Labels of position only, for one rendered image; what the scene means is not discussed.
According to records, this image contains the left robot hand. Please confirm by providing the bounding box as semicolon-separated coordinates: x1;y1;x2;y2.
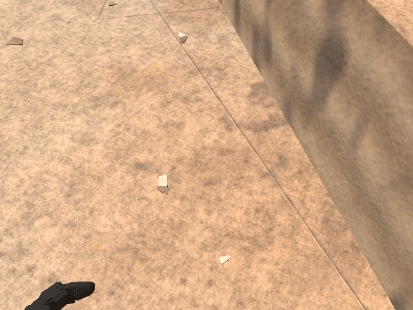
24;282;95;310

